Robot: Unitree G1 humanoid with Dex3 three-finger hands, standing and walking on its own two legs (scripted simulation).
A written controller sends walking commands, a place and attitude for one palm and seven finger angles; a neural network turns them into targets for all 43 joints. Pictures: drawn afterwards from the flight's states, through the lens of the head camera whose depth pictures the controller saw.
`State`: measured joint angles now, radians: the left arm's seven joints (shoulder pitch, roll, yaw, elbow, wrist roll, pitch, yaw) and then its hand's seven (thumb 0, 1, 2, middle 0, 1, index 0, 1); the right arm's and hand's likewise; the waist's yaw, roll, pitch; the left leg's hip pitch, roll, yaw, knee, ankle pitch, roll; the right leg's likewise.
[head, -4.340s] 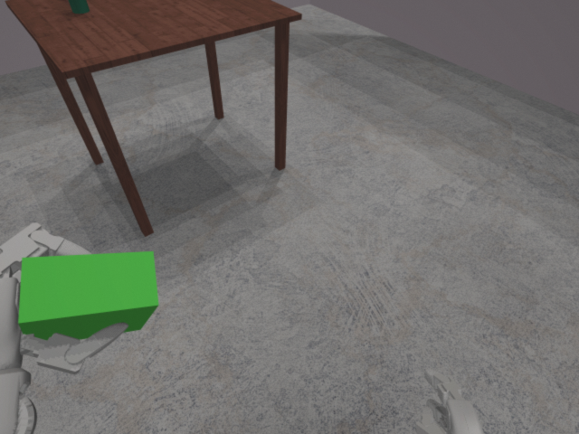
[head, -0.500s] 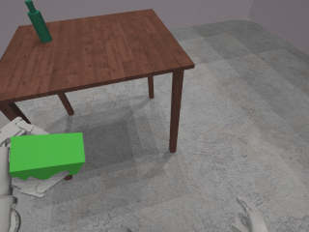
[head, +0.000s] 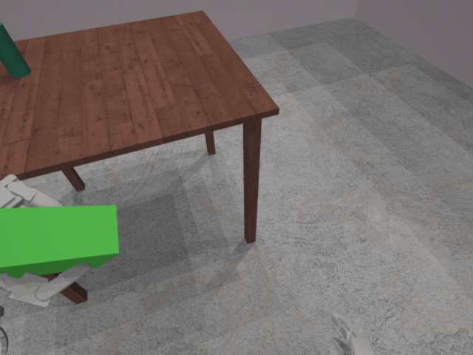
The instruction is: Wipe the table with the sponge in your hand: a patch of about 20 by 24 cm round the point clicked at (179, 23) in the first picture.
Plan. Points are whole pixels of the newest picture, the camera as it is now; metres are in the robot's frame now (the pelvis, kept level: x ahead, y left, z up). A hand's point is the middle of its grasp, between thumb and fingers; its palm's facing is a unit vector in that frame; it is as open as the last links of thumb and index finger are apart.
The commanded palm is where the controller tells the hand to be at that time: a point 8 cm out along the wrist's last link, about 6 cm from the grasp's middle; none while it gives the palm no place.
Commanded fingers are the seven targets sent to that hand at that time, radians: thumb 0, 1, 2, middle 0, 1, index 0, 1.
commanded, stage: take the last steps up to it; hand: left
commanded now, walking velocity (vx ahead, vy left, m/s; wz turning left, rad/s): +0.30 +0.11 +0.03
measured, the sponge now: (74, 241) +0.22 +0.21 +0.16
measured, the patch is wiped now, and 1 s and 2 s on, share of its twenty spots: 0.00 0.00 0.00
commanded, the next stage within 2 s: come to a stop and stand still in 1.02 s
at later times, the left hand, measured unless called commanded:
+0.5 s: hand (69, 164) +0.34 +0.27 +0.18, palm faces +0.43 -0.81 -0.40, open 9.9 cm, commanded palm +0.27 +0.30 +0.18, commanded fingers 0.00 0.10 1.30 -1.20 -1.60 -1.20 -1.60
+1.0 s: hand (109, 132) +0.41 +0.23 +0.17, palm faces +0.38 -0.79 -0.48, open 9.9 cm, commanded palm +0.35 +0.28 +0.18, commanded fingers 0.00 0.10 1.30 -1.20 -1.60 -1.20 -1.60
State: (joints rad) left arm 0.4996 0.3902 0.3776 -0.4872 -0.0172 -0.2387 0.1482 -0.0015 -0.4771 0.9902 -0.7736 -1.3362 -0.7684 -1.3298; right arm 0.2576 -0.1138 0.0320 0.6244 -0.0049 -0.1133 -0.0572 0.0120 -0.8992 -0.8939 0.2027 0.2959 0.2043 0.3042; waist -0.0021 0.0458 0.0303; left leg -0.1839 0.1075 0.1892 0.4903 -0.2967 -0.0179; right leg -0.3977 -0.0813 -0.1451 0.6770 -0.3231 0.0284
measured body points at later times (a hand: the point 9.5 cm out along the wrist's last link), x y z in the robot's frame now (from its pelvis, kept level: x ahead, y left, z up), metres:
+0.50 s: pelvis +0.11 +0.02 -0.01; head +0.13 +0.03 +0.44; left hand +0.31 +0.31 +0.20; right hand +0.28 -0.23 -0.08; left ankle +0.14 +0.13 -0.74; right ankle +0.07 -0.10 -0.68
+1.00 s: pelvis +0.20 +0.00 +0.00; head +0.24 -0.01 +0.45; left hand +0.39 +0.27 +0.20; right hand +0.37 -0.26 -0.09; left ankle +0.24 +0.15 -0.70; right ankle +0.21 -0.09 -0.74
